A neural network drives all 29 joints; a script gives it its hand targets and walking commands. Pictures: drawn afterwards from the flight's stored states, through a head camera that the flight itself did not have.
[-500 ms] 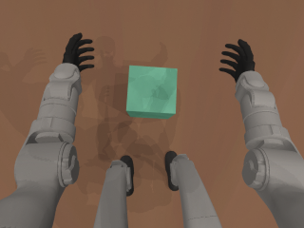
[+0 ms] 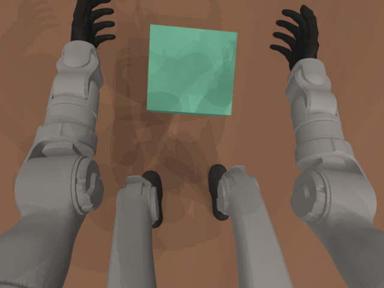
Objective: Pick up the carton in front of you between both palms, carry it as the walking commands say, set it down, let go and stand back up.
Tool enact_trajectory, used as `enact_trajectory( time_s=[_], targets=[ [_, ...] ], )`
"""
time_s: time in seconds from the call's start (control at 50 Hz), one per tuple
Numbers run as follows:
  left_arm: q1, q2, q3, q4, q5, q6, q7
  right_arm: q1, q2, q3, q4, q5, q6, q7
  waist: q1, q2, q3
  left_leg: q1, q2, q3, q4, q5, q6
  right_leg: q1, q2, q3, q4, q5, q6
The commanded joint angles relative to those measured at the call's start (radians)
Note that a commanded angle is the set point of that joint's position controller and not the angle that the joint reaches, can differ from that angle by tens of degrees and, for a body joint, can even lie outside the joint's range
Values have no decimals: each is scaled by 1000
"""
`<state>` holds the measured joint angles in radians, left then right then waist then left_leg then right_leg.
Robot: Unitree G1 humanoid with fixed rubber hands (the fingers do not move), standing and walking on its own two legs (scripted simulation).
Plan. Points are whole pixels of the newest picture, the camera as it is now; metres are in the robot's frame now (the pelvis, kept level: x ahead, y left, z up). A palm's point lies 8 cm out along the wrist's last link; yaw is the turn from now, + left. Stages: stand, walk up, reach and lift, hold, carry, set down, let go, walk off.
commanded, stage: reach and lift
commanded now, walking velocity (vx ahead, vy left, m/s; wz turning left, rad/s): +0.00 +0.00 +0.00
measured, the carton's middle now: (189, 79) +0.50 -0.03 -0.43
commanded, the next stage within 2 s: none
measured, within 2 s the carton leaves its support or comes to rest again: leaves its support in 1.46 s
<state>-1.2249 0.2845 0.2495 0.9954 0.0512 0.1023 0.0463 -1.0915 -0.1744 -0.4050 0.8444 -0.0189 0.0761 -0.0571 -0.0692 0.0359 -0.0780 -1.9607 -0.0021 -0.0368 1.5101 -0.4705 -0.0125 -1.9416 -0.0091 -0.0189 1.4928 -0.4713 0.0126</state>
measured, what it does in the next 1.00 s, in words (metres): lowers itself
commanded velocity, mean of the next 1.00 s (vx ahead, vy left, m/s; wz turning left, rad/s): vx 0.00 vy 0.00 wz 0.00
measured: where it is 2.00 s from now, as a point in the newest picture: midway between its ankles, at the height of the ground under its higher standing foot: (187, 205)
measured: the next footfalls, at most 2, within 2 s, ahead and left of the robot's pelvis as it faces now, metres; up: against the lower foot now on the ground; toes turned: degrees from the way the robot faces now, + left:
none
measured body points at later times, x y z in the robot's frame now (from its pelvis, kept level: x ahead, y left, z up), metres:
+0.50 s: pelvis -0.05 +0.00 -0.16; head +0.33 +0.00 +0.08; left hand +0.54 +0.15 -0.35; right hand +0.49 -0.21 -0.34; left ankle +0.07 +0.12 -0.52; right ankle +0.07 -0.12 -0.52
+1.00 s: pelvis -0.05 +0.00 -0.18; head +0.33 +0.00 +0.06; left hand +0.54 +0.13 -0.37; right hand +0.49 -0.21 -0.36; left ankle +0.07 +0.12 -0.52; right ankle +0.07 -0.12 -0.52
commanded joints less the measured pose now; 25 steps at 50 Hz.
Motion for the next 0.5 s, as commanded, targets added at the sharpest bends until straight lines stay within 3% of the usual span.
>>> enact_trajectory(
  time_s=[0.0, 0.02, 0.04, 0.06, 0.08, 0.1, 0.12, 0.14, 0.16, 0.18, 0.2, 0.22, 0.24, 0.26, 0.28, 0.3, 0.32, 0.34, 0.36, 0.38, 0.4, 0.42, 0.44, 0.46, 0.48],
  targets=[
    [-143, 78, -91, -54, -59, -13, 23, -107, -154, 17, -36, 45, -21, -10, -55, 93, -964, 529, -79, 45, 80, 435, -35, 405, 71, -66, 56, 479, 34],
    [-182, 106, -70, -152, -125, -32, 35, -100, -169, 72, -88, 60, -37, -14, -62, 7, -1079, 548, -73, 25, 99, 481, -17, 443, 65, -56, 85, 533, 51],
    [-233, 172, -88, -112, -124, -39, 36, -176, -153, 75, -97, 96, -32, -24, -31, 48, -1098, 519, -69, 38, 136, 484, -7, 462, 66, -49, 124, 562, 50],
    [-261, 176, -119, -235, -125, -48, 49, -158, -218, 57, -130, 106, -41, -29, -26, 139, -1256, 630, -68, 50, 173, 504, -28, 454, 65, -48, 159, 544, 39],
    [-269, 189, -150, -175, -152, -43, 49, -172, -217, 154, -57, 158, -39, -25, -22, 95, -1173, 611, -68, 48, 179, 445, -31, 426, 68, -65, 167, 463, 30],
    [-243, 169, -118, -215, -151, -46, 64, -248, -239, 111, -214, 181, -46, -33, 2, 90, -1283, 613, -69, 65, 218, 450, -22, 541, 71, -49, 192, 553, 36],
    [-328, 181, -134, -198, -191, -34, 66, -319, -251, 155, -151, 171, -35, -30, -71, -16, -1261, 450, -58, 72, 214, 336, -18, 589, 57, -42, 225, 590, 29],
    [-325, 182, -194, -180, -207, -34, 61, -279, -222, 136, -150, 191, -26, -43, -26, 51, -1245, 452, -54, 75, 250, 367, -17, 555, 49, -54, 272, 566, 40],
    [-392, 231, -194, -190, -209, -33, 55, -259, -233, 145, -99, 198, -8, -51, -18, 74, -1159, 506, -54, 74, 282, 364, -15, 449, 64, -52, 267, 482, 47],
    [-430, 211, -227, -207, -261, -15, 59, -343, -250, 175, -119, 216, -7, -46, -61, 46, -1157, 529, -44, 53, 293, 316, -5, 452, 41, -69, 286, 403, 45],
    [-423, 221, -226, -158, -226, -2, 62, -340, -244, 171, -71, 230, 14, -59, -27, 111, -1157, 600, -42, 66, 292, 240, -5, 352, 42, -78, 289, 291, 55],
    [-402, 197, -213, -147, -242, 8, 61, -340, -265, 182, -30, 216, 11, -61, -40, 33, -1059, 518, -57, 68, 290, 228, -22, 273, 49, -93, 281, 235, 46],
    [-424, 218, -195, -50, -240, 24, 60, -376, -275, 151, 12, 226, 15, -66, -47, 90, -985, 440, -32, 67, 328, 189, -27, 264, 39, -67, 293, 243, 31],
    [-418, 214, -217, -30, -216, 11, 55, -360, -253, 182, 28, 213, 13, -65, -23, 79, -931, 436, -42, 70, 325, 171, -25, 253, 44, -63, 301, 193, 40],
    [-447, 175, -220, 15, -282, 16, 47, -394, -326, 145, 123, 180, 1, -66, -101, 67, -889, 367, -39, 57, 329, 92, -34, 310, 25, -63, 312, 162, 28],
    [-457, 189, -179, 29, -235, 13, 42, -452, -303, 179, 103, 200, -3, -61, -16, 43, -811, 294, -30, 53, 348, 61, -15, 245, 29, -52, 336, 132, 35],
    [-480, 227, -175, 59, -195, 3, 44, -467, -248, 164, 116, 229, -7, -60, -9, 80, -796, 262, -16, 43, 331, 55, -12, 195, 32, -45, 342, 143, 41],
    [-511, 174, -206, 90, -226, -7, 32, -526, -213, 237, 110, 236, -6, -48, -13, 10, -802, 279, -23, 63, 370, 80, -9, 281, 33, -57, 359, 154, 56],
    [-477, 223, -190, 86, -217, -25, 38, -448, -247, 200, 212, 230, -15, -56, 8, 59, -811, 317, -17, 59, 410, 124, -20, 290, 30, -26, 394, 188, 42],
    [-544, 241, -190, 77, -240, -28, 42, -504, -301, 171, 215, 210, -31, -62, -61, 33, -797, 257, -9, 32, 409, 104, -15, 287, 19, -37, 418, 194, 34],
    [-533, 221, -199, 93, -246, -34, 49, -500, -285, 188, 184, 203, -43, -69, -34, 7, -782, 252, -17, 34, 419, 122, -16, 257, 16, -47, 424, 199, 41],
    [-558, 153, -274, 175, -280, -30, 38, -554, -265, 220, 222, 215, -46, -69, -75, -17, -718, 268, -16, 36, 441, 110, -9, 247, 16, -49, 414, 188, 34],
    [-572, 307, -191, 160, -214, -47, 53, -557, -293, 202, 190, 241, -56, -73, 5, 20, -751, 338, -14, 34, 445, 126, -12, 246, 20, -39, 445, 177, 50],
    [-569, 245, -186, 119, -240, -55, 54, -580, -304, 239, 192, 225, -60, -70, -16, 1, -776, 294, -8, 32, 481, 164, -13, 258, 31, -22, 447, 201, 42],
    [-615, 246, -222, 90, -245, -61, 63, -597, -288, 232, 196, 247, -68, -73, -11, 29, -822, 297, -5, 31, 478, 204, -20, 289, 19, -34, 498, 273, 39]
  ],
)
